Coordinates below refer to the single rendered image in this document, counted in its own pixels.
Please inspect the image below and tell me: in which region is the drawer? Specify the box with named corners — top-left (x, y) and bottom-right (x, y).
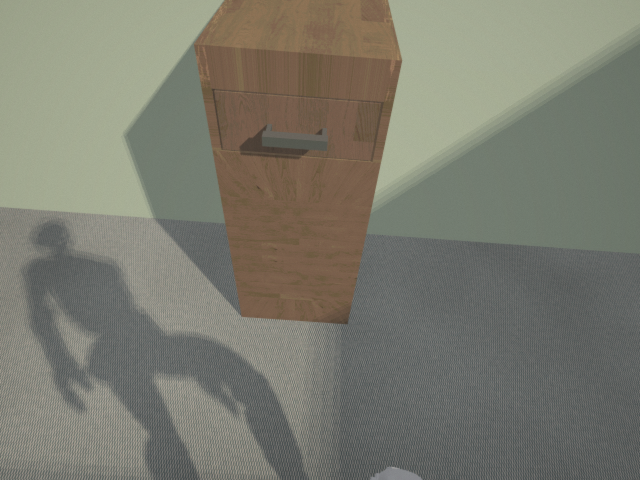
top-left (214, 89), bottom-right (381, 160)

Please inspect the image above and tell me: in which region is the handle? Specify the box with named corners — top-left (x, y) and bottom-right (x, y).
top-left (262, 124), bottom-right (328, 151)

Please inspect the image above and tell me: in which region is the cabinet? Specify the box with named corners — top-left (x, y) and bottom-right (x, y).
top-left (194, 0), bottom-right (402, 324)

